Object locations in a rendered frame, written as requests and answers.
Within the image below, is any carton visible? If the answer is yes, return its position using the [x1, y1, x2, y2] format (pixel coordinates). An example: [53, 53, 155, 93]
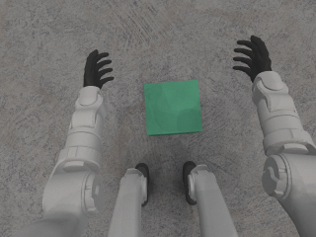
[144, 80, 202, 136]

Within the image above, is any left robot forearm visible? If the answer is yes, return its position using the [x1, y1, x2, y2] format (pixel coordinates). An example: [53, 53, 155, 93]
[42, 86, 108, 213]

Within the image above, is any robot left shin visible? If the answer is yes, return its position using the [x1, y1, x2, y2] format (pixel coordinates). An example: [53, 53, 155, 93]
[119, 168, 143, 184]

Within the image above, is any robot right upper arm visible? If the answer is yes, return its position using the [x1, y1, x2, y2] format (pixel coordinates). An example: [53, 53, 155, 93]
[262, 153, 316, 237]

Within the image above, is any left robot hand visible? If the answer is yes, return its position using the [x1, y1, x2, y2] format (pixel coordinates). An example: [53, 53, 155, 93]
[83, 49, 115, 89]

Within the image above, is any right robot forearm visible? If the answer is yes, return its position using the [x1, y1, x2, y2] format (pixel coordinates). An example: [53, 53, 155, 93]
[252, 71, 316, 157]

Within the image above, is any right robot hand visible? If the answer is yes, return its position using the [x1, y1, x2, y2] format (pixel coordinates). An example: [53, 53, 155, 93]
[232, 35, 272, 83]

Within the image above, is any robot left upper arm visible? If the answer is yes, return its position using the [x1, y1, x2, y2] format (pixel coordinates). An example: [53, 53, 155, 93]
[13, 170, 106, 237]

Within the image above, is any robot right thigh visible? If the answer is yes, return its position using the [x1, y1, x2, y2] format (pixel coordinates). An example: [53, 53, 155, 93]
[188, 170, 239, 237]

